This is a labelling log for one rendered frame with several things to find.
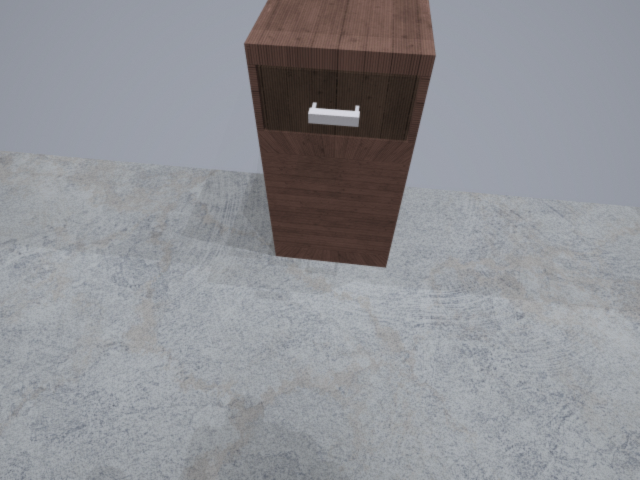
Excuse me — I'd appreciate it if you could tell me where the cabinet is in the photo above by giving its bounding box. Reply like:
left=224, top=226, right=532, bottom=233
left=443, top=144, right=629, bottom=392
left=244, top=0, right=436, bottom=268

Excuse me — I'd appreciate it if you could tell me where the handle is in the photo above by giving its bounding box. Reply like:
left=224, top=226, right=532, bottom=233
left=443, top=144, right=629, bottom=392
left=308, top=102, right=360, bottom=127

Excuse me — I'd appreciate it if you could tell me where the drawer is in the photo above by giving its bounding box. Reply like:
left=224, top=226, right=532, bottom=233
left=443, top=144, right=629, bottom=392
left=258, top=65, right=420, bottom=141

